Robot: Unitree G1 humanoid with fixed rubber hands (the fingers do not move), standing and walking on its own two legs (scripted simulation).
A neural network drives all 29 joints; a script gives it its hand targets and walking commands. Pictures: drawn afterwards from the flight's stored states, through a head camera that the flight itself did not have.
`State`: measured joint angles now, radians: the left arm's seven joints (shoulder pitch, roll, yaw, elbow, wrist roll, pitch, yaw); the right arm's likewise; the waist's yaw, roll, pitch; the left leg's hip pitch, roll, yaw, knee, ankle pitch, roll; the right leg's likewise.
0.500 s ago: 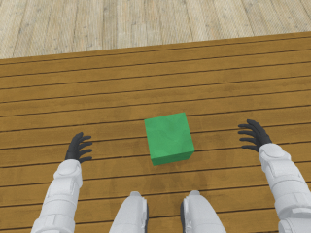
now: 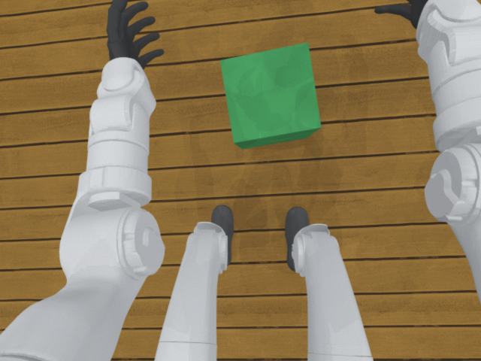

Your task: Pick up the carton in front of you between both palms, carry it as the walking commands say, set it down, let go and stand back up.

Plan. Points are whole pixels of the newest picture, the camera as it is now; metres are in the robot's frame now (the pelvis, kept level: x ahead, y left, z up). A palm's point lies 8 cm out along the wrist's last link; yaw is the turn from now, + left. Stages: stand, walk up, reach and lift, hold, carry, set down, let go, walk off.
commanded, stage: reach and lift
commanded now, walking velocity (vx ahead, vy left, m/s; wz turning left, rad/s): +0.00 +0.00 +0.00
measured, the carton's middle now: (269, 104) +0.54 -0.01 -0.53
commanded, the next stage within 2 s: none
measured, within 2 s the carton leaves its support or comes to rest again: leaves its support in 1.78 s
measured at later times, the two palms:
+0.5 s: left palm (177, 94) +0.51 +0.19 -0.30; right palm (366, 69) +0.56 -0.19 -0.30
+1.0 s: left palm (196, 111) +0.51 +0.19 -0.46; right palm (337, 91) +0.56 -0.18 -0.47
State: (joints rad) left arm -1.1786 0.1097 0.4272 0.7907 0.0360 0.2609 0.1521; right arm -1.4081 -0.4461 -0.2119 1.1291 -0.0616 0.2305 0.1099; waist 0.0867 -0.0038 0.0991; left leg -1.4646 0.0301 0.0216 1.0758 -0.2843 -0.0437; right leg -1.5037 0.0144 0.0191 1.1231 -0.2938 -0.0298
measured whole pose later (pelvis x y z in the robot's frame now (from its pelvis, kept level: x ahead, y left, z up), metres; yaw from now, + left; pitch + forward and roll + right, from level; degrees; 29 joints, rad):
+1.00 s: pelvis -0.02 +0.01 -0.27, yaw +3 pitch +36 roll +5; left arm -1.51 0.22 0.23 1.07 -0.19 0.09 0.19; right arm -1.67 -0.57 0.06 1.27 0.20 0.08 0.00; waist 0.05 0.05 0.48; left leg -2.21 -0.06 -0.01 2.13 -0.55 -0.09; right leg -2.25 0.01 0.05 2.18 -0.56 -0.01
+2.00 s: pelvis -0.01 +0.02 -0.26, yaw +1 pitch +40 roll +4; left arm -1.20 0.01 0.49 0.70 -0.03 0.25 0.20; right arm -1.36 -0.30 -0.08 0.92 0.04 0.34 -0.07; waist 0.02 0.08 0.13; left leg -2.22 -0.11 -0.06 2.12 -0.60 -0.11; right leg -2.27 0.05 0.06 2.15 -0.57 0.02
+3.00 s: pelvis +0.03 +0.03 -0.01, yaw -3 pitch +31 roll +1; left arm -0.64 -0.15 0.47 0.56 0.21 0.33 0.06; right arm -0.68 0.06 -0.36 0.64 -0.25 0.39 -0.01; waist 0.01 0.03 -0.24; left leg -1.34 -0.06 -0.09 1.26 -0.46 -0.05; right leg -1.37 0.04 0.06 1.26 -0.44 0.02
